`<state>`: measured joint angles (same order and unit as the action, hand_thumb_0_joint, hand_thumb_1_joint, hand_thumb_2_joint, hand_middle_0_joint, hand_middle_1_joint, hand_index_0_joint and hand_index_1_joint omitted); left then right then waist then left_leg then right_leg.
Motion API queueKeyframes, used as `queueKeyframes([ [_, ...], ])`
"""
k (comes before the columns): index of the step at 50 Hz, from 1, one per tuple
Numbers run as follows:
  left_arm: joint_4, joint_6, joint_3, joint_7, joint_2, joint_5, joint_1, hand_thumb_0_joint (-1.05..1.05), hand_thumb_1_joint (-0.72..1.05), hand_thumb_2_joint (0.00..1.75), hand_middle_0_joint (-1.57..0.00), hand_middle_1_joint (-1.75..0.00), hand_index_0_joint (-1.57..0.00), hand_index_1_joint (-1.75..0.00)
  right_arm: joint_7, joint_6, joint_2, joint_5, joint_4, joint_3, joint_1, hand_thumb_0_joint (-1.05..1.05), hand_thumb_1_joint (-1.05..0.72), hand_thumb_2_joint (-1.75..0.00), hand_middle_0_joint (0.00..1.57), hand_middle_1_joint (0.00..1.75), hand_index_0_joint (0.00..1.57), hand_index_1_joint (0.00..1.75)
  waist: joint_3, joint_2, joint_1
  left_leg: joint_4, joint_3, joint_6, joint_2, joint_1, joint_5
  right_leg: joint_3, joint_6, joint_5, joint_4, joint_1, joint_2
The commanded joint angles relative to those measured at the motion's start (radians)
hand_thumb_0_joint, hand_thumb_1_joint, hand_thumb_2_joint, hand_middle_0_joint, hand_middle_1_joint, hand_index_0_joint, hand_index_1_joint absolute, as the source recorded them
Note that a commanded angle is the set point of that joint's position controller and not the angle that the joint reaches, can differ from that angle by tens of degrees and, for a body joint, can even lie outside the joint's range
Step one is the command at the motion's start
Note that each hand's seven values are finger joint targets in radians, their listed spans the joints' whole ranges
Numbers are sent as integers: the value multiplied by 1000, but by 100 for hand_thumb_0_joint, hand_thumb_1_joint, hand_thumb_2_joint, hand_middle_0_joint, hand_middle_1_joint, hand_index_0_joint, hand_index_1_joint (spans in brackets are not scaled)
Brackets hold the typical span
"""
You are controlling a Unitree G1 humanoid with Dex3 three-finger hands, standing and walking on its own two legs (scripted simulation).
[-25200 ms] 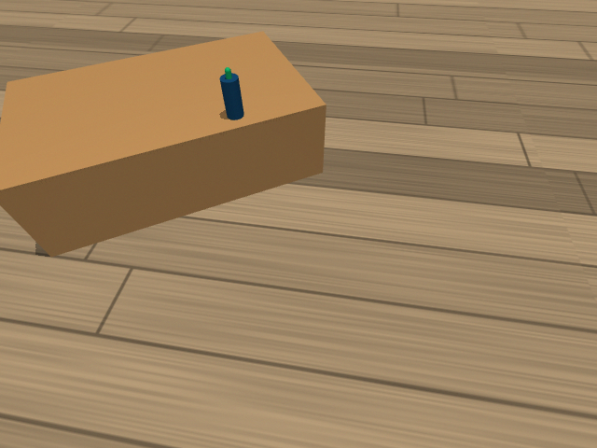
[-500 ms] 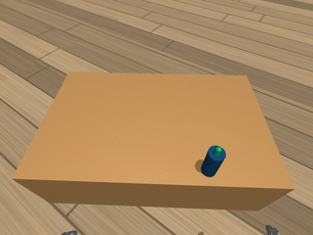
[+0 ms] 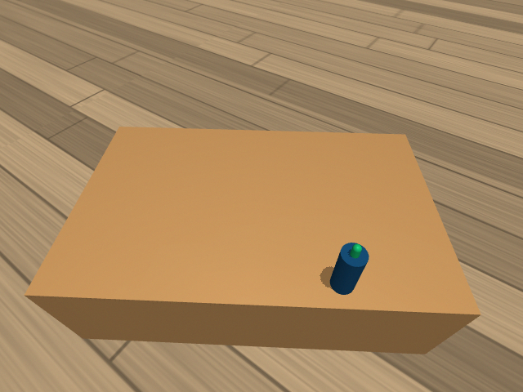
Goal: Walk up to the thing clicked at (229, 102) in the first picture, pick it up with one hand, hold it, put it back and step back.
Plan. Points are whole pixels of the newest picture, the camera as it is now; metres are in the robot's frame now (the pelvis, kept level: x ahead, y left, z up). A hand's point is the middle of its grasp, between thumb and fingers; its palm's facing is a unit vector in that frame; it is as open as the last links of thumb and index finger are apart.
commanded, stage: home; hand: right
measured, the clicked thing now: (349, 266) +0.46 -0.21 -0.28
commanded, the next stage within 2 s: stand in 0.68 s
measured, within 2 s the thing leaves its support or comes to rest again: neither
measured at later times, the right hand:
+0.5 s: hand out of the picture +0.06 -0.22 -0.16, palm faces -0.05 +0.94 -0.35, open 17.5 cm
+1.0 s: hand out of the picture +0.09 -0.24 -0.15, palm faces -0.04 +0.93 -0.36, open 15.3 cm
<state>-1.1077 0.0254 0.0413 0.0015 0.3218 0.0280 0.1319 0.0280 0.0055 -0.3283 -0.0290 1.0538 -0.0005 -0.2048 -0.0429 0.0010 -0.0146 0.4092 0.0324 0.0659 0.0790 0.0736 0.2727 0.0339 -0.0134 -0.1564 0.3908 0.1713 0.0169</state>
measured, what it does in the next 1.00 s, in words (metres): stands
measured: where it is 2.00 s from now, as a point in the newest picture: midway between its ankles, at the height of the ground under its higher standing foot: outside the picture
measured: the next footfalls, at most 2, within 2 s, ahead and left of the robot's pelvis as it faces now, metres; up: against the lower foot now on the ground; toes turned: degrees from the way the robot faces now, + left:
none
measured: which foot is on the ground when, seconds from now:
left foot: down 0.00-1.00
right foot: down 0.00-1.00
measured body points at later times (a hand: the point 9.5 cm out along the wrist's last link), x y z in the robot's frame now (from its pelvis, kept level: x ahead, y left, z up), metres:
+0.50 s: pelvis +0.01 +0.02 +0.00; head +0.02 +0.02 +0.45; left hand +0.06 +0.31 -0.14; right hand +0.06 -0.27 -0.13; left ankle -0.03 +0.16 -0.74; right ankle +0.04 -0.11 -0.74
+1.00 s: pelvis +0.02 +0.02 +0.00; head +0.02 +0.02 +0.45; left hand +0.09 +0.31 -0.13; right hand +0.10 -0.28 -0.13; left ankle -0.03 +0.16 -0.74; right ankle +0.04 -0.11 -0.74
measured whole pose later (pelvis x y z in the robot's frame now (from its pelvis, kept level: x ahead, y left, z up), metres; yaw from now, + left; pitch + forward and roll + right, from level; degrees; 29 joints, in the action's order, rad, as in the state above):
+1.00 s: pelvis +0.02 +0.02 +0.00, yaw +1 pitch -3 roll +0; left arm -1.15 0.01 0.02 0.00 0.33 0.01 0.09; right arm 0.02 0.00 -0.35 -0.02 1.09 0.00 -0.13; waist -0.05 0.00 -0.01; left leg 0.33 0.03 0.04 0.04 0.04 0.25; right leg 0.03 0.01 -0.16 0.36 0.15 -0.02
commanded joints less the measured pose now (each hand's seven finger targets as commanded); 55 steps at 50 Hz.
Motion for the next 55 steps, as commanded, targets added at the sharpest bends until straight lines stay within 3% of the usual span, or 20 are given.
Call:
queueKeyframes([
  [1,60,-24,29,-9,192,-4,-67,0,90,90,-20,-30,-20,-30,10,-19,-196,-1,-39,33,7,0,57,-4,5,5,5,5,-18,7,3,-102,22,-68,27,143,19,-131,14,-111,-121,-37,-106],
  [7,39,-25,24,-7,202,-5,-52,0,90,90,-20,-30,-20,-30,6,-22,-209,1,-36,35,18,0,58,-3,5,5,5,5,0,13,-2,-115,33,-74,25,140,49,-133,14,-139,-119,-27,-109],
  [9,37,-25,21,-5,196,-7,-61,0,90,90,-20,-30,-20,-30,6,-25,-211,1,-31,31,9,0,58,-3,5,5,5,5,2,-18,0,-136,48,-75,36,169,59,-120,15,-85,-89,-60,-105],
  [13,26,-23,18,-4,205,-10,-48,0,90,90,-20,-30,-20,-30,6,-26,-215,3,-27,31,13,0,58,-3,5,5,5,5,-8,-22,-2,-143,52,-74,33,180,83,-121,13,-103,-84,-47,-105],
  [17,22,-29,11,-6,196,-12,-45,0,90,90,-20,-30,-20,-30,8,-33,-206,6,-25,26,20,0,59,-3,5,4,5,4,35,-18,-1,-128,53,-75,46,144,-83,-110,9,48,-54,-97,-117],
  [25,9,-30,8,-10,200,-18,-44,0,90,90,-20,-30,-20,-30,10,-34,-215,11,-9,26,24,0,58,-3,5,4,5,4,45,-4,3,-113,45,-72,44,69,-207,-96,9,137,-55,-83,-122],
  [29,15,-33,8,-15,195,-18,-57,0,90,90,-20,-30,-20,-30,13,-33,-216,13,-6,26,25,0,57,-4,5,5,5,5,77,-14,12,-90,38,-67,53,41,-365,-84,4,275,-19,-126,-131],
  [31,14,-33,7,-15,195,-19,-57,0,90,90,-20,-30,-20,-30,13,-33,-218,14,-6,27,35,0,58,-3,5,5,5,5,84,-9,12,-88,33,-66,51,30,-385,-82,6,297,-21,-129,-132],
  [36,14,-34,7,-16,198,-17,-65,0,90,90,-20,-30,-20,-30,11,-29,-221,16,-12,27,66,0,59,-3,5,4,5,4,74,6,8,-98,35,-67,50,21,-345,-80,11,269,-47,-115,-134],
  [39,18,-32,10,-16,204,-15,-73,0,90,90,-20,-30,-20,-30,11,-27,-232,13,-11,30,76,0,59,-3,5,4,5,4,43,-12,8,-119,36,-68,47,50,-266,-84,12,195,-64,-100,-132],
  [41,17,-33,13,-16,208,-15,-85,0,90,90,-20,-30,-20,-30,9,-27,-229,11,-14,31,87,0,43,-19,20,20,20,20,40,-3,8,-132,40,-71,48,60,-227,-82,12,157,-70,-103,-131],
  [42,17,-33,14,-15,210,-15,-83,0,90,90,-20,-30,-20,-30,8,-28,-229,12,-15,33,90,0,35,-27,20,28,20,28,41,3,7,-127,41,-71,50,50,-247,-85,8,176,-69,-102,-133],
  [44,18,-37,13,-14,207,-16,-80,0,90,90,-20,-30,-20,-30,6,-30,-230,14,-15,34,93,0,19,-43,20,30,20,30,61,-6,6,-119,40,-72,52,35,-288,-85,6,221,-65,-115,-137],
  [48,17,-39,13,-14,212,-17,-78,0,90,90,-20,-30,-20,-30,2,-28,-225,14,-13,34,99,0,-13,-75,20,30,20,30,59,-1,3,-129,37,-69,44,32,-230,-86,6,170,-80,-100,-135],
  [50,19,-41,13,-13,210,-16,-88,0,90,90,-20,-30,-20,-30,1,-29,-232,14,-13,35,97,0,-29,-90,20,30,20,30,73,-4,9,-124,38,-71,49,43,-247,-87,4,211,-71,-130,-140],
  [55,20,-39,16,-11,223,-17,-88,0,90,90,-20,-30,-20,-30,-1,-27,-235,13,-6,36,94,0,-69,-90,20,30,20,30,61,-6,7,-140,38,-70,47,55,-192,-90,0,134,-81,-118,-137],
])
